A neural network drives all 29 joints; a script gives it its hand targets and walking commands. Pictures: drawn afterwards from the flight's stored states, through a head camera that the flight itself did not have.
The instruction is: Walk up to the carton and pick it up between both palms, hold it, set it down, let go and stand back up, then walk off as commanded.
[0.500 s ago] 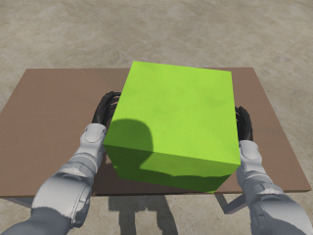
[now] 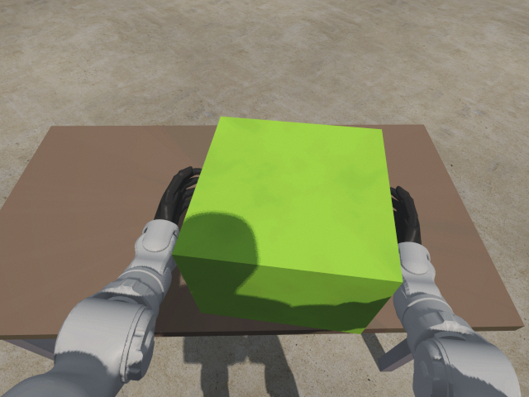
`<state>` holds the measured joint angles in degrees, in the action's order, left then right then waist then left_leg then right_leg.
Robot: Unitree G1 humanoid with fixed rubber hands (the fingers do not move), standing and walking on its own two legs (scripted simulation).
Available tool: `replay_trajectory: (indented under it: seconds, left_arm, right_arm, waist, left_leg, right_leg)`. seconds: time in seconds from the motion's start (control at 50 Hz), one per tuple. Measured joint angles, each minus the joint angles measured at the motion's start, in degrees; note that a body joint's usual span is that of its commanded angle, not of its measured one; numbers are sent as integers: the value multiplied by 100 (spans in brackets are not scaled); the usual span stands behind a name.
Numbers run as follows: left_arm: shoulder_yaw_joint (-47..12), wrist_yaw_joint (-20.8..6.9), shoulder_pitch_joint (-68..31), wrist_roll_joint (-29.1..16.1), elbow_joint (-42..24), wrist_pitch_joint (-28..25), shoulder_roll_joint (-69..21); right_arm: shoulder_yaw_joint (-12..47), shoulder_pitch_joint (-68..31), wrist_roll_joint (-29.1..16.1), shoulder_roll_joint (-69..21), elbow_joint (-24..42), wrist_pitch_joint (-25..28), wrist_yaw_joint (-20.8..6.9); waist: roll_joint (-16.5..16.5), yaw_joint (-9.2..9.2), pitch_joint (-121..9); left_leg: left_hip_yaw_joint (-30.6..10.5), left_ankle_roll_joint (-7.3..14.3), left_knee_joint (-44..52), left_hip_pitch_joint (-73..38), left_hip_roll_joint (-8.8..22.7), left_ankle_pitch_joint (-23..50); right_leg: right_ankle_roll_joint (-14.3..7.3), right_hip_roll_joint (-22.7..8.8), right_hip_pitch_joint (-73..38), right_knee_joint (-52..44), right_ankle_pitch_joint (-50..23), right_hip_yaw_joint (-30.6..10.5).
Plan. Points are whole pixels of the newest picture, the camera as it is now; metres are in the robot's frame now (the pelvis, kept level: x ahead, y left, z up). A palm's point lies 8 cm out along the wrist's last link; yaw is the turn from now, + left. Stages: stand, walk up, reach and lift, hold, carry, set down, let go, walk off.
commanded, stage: reach and lift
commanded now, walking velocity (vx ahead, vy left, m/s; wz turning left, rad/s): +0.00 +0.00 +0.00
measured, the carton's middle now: (289, 223) +0.42 -0.03 -0.01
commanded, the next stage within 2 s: none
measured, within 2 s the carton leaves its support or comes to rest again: leaves its support in 0.10 s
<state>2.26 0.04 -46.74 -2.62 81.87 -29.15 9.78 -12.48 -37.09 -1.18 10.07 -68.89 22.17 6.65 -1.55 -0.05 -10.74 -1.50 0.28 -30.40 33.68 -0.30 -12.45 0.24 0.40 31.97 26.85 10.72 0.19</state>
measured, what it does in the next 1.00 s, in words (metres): stands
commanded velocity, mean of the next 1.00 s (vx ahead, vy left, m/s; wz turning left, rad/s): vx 0.00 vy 0.00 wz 0.00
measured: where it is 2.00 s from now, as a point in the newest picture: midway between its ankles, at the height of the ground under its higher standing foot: outside the picture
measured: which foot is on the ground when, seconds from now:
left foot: down 0.00-1.00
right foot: down 0.00-1.00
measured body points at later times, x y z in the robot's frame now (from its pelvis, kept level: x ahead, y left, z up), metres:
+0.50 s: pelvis +0.00 +0.00 +0.01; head +0.02 +0.01 +0.46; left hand +0.41 +0.17 +0.08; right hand +0.39 -0.21 +0.07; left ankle +0.01 +0.11 -0.73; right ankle +0.01 -0.13 -0.73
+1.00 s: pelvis +0.00 +0.00 +0.01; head -0.03 -0.01 +0.46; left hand +0.40 +0.17 +0.14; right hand +0.39 -0.22 +0.12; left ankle +0.01 +0.11 -0.73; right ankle +0.01 -0.13 -0.73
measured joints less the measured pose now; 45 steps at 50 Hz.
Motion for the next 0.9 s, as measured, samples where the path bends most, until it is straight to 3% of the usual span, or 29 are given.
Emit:
replay_trajectory:
  seconds: [0.38, 0.9]
  left_arm:
    - [0, 62, 93, 0, -346, 137, -5]
    - [177, 26, 788, 137, -2352, 2190, -115]
  right_arm:
    - [0, 2, 0, -1, 192, -70, 8]
    - [64, 339, -243, -1, 1569, -1841, -152]
  waist:
    - [0, 0, -4]
    - [0, 0, 295]
  left_leg:
    - [0, 0, 67, -325, 1, -5]
    - [-3, 0, 609, -1868, 6, 58]
  right_leg:
    - [0, 0, -369, -161, -41, 0]
    - [1, -2, -1892, -661, -92, 0]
